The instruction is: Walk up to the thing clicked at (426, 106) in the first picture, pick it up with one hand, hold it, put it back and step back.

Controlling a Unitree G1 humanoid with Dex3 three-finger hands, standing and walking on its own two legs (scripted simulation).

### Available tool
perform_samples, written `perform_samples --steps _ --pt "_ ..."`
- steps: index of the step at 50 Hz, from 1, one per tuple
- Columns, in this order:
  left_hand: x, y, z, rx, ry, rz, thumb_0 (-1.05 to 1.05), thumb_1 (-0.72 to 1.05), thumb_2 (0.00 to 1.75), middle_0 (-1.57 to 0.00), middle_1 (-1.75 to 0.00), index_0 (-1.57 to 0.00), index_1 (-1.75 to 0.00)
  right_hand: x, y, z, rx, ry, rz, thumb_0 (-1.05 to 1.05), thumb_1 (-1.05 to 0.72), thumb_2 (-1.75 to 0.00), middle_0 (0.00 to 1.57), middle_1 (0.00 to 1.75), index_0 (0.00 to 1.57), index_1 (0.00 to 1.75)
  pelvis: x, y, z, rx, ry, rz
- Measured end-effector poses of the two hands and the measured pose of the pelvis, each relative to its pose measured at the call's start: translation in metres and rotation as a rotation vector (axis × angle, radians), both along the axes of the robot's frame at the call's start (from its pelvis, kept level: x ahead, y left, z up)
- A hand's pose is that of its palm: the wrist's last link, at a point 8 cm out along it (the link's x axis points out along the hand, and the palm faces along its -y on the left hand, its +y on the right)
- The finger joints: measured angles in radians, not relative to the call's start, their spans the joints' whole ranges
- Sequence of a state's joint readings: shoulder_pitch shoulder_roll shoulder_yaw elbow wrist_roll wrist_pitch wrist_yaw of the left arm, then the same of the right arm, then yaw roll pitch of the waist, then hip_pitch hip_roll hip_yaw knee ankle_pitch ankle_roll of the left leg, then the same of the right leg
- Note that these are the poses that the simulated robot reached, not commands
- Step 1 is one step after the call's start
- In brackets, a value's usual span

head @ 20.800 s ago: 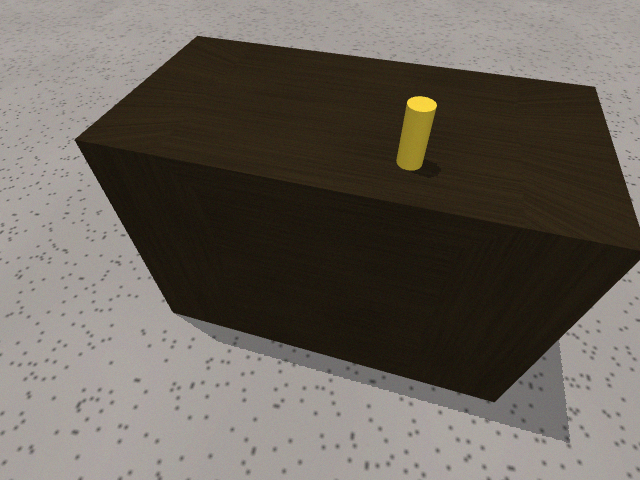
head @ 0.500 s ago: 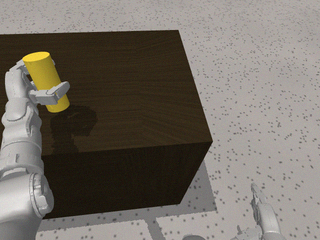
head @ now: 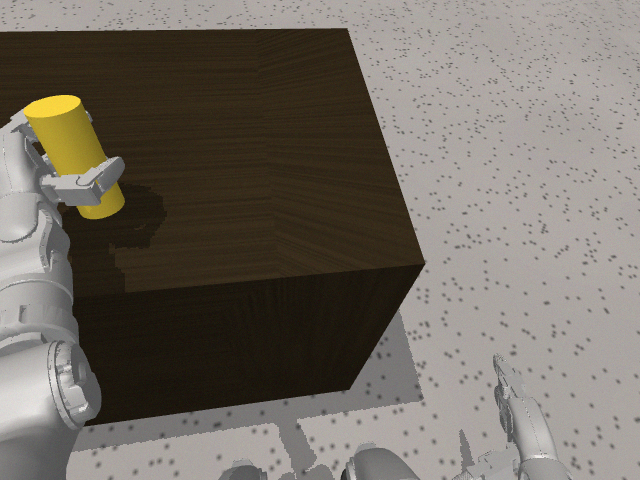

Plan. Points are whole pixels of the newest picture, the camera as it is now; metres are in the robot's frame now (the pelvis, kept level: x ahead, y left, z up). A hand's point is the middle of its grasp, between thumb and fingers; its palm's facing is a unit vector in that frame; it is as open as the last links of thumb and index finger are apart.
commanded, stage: lower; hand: left
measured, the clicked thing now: (80, 160) +0.48 +0.24 +0.12
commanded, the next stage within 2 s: loosen in 0.46 s
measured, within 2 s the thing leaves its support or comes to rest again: rests again in 1.38 s
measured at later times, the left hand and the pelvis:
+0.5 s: hand (90, 170) +0.49 +0.24 +0.09, palm faces +0.24 -0.97 +0.02, open 9.0 cm; pelvis +0.01 +0.00 -0.01, yaw +0 degrees
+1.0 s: hand (90, 174) +0.49 +0.24 +0.09, palm faces +0.26 -0.97 +0.02, open 11.1 cm; pelvis +0.00 +0.00 -0.02, yaw +0 degrees
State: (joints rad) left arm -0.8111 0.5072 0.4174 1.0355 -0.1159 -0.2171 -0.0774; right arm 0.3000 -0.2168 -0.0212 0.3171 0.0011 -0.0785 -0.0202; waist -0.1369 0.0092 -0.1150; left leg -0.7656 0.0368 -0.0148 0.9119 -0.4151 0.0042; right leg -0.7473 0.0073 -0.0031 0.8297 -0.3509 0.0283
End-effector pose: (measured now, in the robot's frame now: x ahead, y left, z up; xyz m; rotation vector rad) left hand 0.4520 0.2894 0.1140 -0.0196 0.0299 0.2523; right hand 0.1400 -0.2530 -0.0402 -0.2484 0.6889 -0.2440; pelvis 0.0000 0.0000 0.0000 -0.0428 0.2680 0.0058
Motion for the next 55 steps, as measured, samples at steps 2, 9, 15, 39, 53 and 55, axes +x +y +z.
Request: perform_samples --steps 2,9,15,39,53,55 --pt "0.001 0.001 -0.002 0.001 -0.001 0.005 0.06 -0.35 1.16 -0.93 -1.25 -0.8 -1.14 0.0 0.0 0.001 -0.005 -0.003 0.0 -0.01 0.52 -0.06 0.06 0.05 0.05 0.05 0.0 0.0 -0.001 0.0 0.003 0.0" --pt "0.005 0.001 -0.01 0.001 -0.003 0.0 0.06 -0.35 1.16 -0.93 -1.25 -0.8 -1.14 0.002 -0.001 0.004 -0.021 -0.009 0.004 -0.01 0.52 -0.06 0.06 0.05 0.05 0.05 0.002 0.001 -0.004 -0.002 0.018 0.0" --pt "0.007 0.001 -0.019 -0.002 0.004 -0.003 0.06 -0.35 1.16 -0.93 -1.25 -0.8 -1.14 0.004 0.003 0.003 -0.015 -0.006 0.011 -0.01 0.52 -0.06 0.05 0.05 0.05 0.05 0.005 0.001 -0.006 -0.005 0.027 -0.001" --pt "0.002 0.004 -0.025 0.004 -0.028 0.013 0.05 -0.32 0.97 -1.0 -1.12 -0.88 -1.0 -0.001 0.001 0.005 -0.02 -0.009 0.042 -0.01 0.52 -0.05 0.06 0.05 0.05 0.05 -0.002 -0.001 -0.015 -0.003 0.04 0.002" --pt "0.002 0.002 -0.028 0.001 -0.02 0.009 0.0 -0.41 0.44 -0.76 -0.65 -0.75 -0.63 -0.002 -0.002 0.005 -0.031 -0.011 0.033 -0.01 0.51 -0.05 0.06 0.05 0.05 0.05 -0.003 -0.003 -0.016 -0.002 0.042 0.003" --pt "0.002 0.002 -0.028 -0.001 -0.02 0.01 0.0 -0.43 0.39 -0.69 -0.58 -0.69 -0.56 -0.002 -0.002 0.006 -0.031 -0.012 0.033 -0.01 0.51 -0.06 0.06 0.05 0.05 0.05 -0.003 -0.003 -0.016 -0.002 0.041 0.003"
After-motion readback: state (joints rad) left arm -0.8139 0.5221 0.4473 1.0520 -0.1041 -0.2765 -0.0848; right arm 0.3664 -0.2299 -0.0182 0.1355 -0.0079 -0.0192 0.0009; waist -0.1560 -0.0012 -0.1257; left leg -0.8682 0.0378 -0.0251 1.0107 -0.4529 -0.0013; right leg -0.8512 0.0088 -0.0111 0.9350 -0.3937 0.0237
